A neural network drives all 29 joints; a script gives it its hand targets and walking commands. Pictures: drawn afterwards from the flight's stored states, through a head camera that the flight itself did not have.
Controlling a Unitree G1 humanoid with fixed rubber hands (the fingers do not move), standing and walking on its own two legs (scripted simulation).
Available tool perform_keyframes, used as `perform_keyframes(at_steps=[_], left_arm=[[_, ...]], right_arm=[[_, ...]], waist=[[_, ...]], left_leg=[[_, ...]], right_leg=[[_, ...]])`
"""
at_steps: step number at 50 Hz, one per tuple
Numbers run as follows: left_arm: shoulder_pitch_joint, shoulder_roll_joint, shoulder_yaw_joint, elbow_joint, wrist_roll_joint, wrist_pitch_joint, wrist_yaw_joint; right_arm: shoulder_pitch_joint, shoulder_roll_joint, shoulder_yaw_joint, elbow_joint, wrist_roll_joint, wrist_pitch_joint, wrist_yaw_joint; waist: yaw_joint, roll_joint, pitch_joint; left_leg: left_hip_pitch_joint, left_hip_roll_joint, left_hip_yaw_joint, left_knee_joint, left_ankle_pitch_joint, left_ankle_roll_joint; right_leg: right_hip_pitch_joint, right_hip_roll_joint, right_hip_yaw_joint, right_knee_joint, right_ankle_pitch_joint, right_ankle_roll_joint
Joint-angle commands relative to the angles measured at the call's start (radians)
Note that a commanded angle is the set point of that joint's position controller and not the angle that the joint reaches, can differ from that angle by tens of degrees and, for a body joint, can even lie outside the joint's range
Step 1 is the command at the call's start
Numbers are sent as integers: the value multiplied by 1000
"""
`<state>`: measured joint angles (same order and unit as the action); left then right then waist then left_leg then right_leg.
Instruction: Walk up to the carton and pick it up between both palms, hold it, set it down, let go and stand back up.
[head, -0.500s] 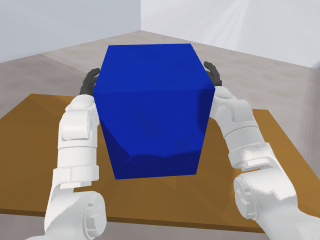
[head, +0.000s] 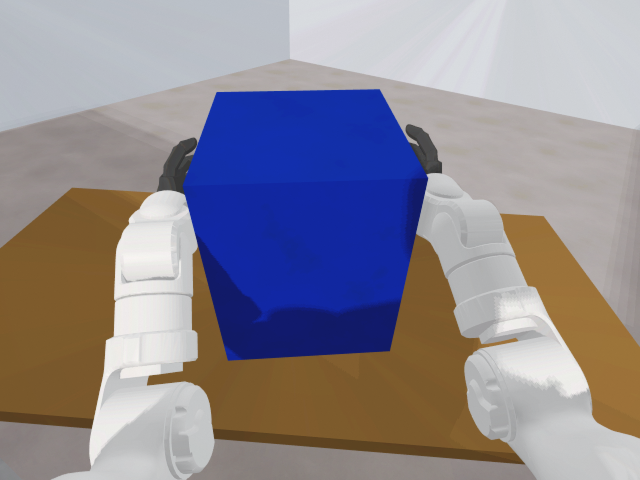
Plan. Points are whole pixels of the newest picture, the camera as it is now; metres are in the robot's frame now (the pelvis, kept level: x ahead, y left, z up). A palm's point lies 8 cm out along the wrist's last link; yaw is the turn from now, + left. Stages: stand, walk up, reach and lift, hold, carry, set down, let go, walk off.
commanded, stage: hold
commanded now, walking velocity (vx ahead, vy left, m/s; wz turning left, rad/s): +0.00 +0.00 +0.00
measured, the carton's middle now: (304, 223) +0.36 -0.01 +0.21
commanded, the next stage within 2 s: none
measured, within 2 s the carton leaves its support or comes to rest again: neither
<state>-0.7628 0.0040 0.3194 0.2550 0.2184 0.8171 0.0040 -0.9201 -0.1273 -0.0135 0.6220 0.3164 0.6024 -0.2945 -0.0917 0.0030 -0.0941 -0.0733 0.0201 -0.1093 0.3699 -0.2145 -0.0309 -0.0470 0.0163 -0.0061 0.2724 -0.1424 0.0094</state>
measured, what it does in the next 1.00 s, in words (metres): stands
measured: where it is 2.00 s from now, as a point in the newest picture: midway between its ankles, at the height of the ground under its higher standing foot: outside the picture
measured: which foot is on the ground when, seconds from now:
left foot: down 0.00-1.00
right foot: down 0.00-1.00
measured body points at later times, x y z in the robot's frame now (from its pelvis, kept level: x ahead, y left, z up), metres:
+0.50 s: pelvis +0.00 +0.01 +0.00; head -0.06 +0.03 +0.44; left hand +0.39 +0.14 +0.23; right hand +0.39 -0.16 +0.25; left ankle +0.00 +0.14 -0.75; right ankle +0.01 -0.12 -0.75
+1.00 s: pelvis +0.00 +0.00 +0.00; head -0.07 +0.02 +0.44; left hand +0.38 +0.14 +0.24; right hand +0.38 -0.16 +0.25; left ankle +0.00 +0.14 -0.75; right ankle +0.01 -0.12 -0.75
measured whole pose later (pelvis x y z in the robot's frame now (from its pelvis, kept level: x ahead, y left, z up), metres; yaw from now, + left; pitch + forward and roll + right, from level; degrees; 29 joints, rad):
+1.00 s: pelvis +0.00 +0.00 +0.00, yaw +0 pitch -5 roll -1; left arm -0.76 0.00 0.32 0.26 0.22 0.82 -0.01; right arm -0.91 -0.11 -0.04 0.62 0.31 0.61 -0.30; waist -0.10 -0.01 -0.10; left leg -0.07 0.01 -0.11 0.38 -0.22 -0.03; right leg -0.05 0.01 0.00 0.28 -0.15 0.01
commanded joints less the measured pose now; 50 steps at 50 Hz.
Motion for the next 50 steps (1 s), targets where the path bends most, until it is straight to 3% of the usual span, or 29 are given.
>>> perform_keyframes(at_steps=[1,2,3,4,5,7,8,9,11,12,13,16,17,19,22,25,27,31,33,34,35,37,38,40,41,42,43,45,50], left_arm=[[-826,-561,-447,-123,-158,-98,-149],[-872,-574,-449,-144,-151,-98,-143],[-854,-580,-465,-135,-165,-101,-143],[-843,-554,-415,-87,-131,-100,-144],[-858,-556,-417,-117,-145,-104,-150],[-849,-544,-384,-83,-112,-101,-151],[-827,-551,-381,-32,-111,-94,-158],[-899,-561,-442,-124,-151,-110,-145],[-887,-599,-460,-108,-153,-107,-124],[-865,-574,-417,-35,-124,-98,-130],[-864,-591,-423,-65,-140,-102,-130],[-876,-636,-483,-63,-184,-112,-119],[-885,-620,-489,-134,-195,-120,-114],[-859,-627,-499,-112,-182,-114,-110],[-812,-588,-442,-110,-133,-98,-123],[-832,-616,-508,-216,-173,-104,-121],[-850,-616,-514,-259,-176,-102,-105],[-745,-585,-481,-188,-146,-76,-125],[-811,-586,-486,-237,-179,-87,-124],[-861,-569,-478,-256,-175,-97,-123],[-818,-566,-484,-309,-156,-90,-121],[-742,-555,-446,-194,-143,-72,-126],[-761,-550,-444,-224,-141,-80,-135],[-767,-542,-447,-221,-127,-72,-131],[-794,-543,-457,-232,-139,-76,-134],[-763,-542,-438,-142,-130,-68,-145],[-788,-568,-454,-160,-132,-67,-153],[-840,-579,-448,-130,-146,-75,-155],[-880,-597,-459,-110,-171,-102,-140]], right_arm=[[-757,718,299,-333,147,-38,119],[-757,717,308,-324,155,-43,129],[-748,713,276,-300,144,-41,127],[-731,728,287,-256,120,-40,134],[-731,742,268,-262,117,-44,133],[-777,751,291,-267,137,-48,140],[-778,725,282,-235,126,-44,139],[-812,736,289,-286,142,-62,142],[-818,717,318,-290,171,-64,149],[-778,700,266,-220,154,-52,147],[-813,720,295,-272,162,-65,148],[-810,692,267,-266,160,-72,152],[-796,695,279,-291,176,-72,153],[-794,698,295,-319,185,-64,146],[-693,668,285,-229,181,-45,150],[-752,701,327,-395,214,-58,141],[-750,687,339,-385,223,-58,143],[-724,682,336,-386,196,-47,137],[-740,704,342,-401,189,-50,135],[-711,710,317,-355,178,-38,136],[-672,719,340,-386,195,-40,132],[-763,709,372,-456,198,-45,133],[-730,736,379,-444,203,-37,129],[-694,702,341,-369,193,-26,130],[-656,702,324,-323,172,-18,127],[-700,696,307,-350,164,-26,124],[-682,688,291,-330,152,-25,126],[-750,685,267,-317,124,-34,131],[-826,705,277,-335,131,-60,143]], waist=[[-39,-1,-397],[-21,22,-399],[-51,34,-396],[-12,9,-314],[-33,-8,-344],[21,9,-333],[12,-1,-310],[-14,42,-434],[6,75,-406],[-12,50,-338],[10,17,-356],[-39,59,-388],[-37,48,-430],[-28,49,-431],[-28,63,-325],[-27,32,-495],[-17,82,-468],[-19,26,-373],[-11,33,-398],[-29,9,-408],[-22,18,-434],[31,-15,-417],[16,-37,-410],[0,24,-392],[-31,20,-374],[-17,-14,-345],[-44,15,-301],[-39,29,-306],[-25,40,-405]], left_leg=[[16,-97,85,-24,248,-8],[21,-77,72,-30,265,-20],[18,-82,72,-35,202,-20],[-14,-86,86,-49,156,-12],[-16,-89,91,-50,156,-8],[-22,-99,97,-51,167,7],[-29,-88,93,-58,169,2],[-11,-85,84,-42,209,-14],[17,-81,88,-27,273,-34],[6,-81,87,-36,211,-25],[11,-77,86,-41,222,-20],[13,-68,74,-25,263,-45],[38,-68,76,-18,295,-50],[44,-74,69,6,350,-48],[39,-69,72,-18,333,-49],[91,-75,71,7,415,-40],[114,-75,62,22,498,-63],[57,-86,82,0,357,-30],[65,-85,80,-5,376,-30],[54,-86,84,-12,322,-29],[82,-86,73,-9,355,-26],[42,-90,78,-17,358,-9],[44,-99,90,-7,367,0],[64,-86,78,-8,359,-29],[62,-86,88,-18,325,-31],[29,-95,94,-27,249,-15],[28,-86,86,-38,244,-20],[1,-81,85,-54,171,-17],[7,-78,74,-40,192,-16]], right_leg=[[196,57,-20,13,282,60],[188,68,-24,23,238,40],[161,54,-21,11,207,44],[144,56,-27,-3,129,48],[168,50,-24,1,155,50],[158,44,-23,5,159,55],[158,53,-21,-1,138,44],[197,54,-36,25,188,46],[159,72,-38,28,194,33],[129,62,-28,10,144,37],[133,70,-32,14,147,43],[135,80,-27,15,156,22],[164,81,-22,20,192,24],[154,81,-26,23,233,33],[157,72,-22,13,225,33],[217,79,-22,28,315,41],[184,83,-32,38,345,44],[190,71,-24,21,316,48],[175,69,-25,28,318,47],[191,69,-27,25,281,51],[209,66,-28,26,326,53],[227,70,-22,28,362,57],[233,69,-16,29,386,67],[208,67,-20,25,343,48],[189,64,-16,20,311,46],[176,64,-18,6,245,55],[159,60,-27,10,244,50],[140,55,-24,0,141,42],[143,55,-27,14,165,35]])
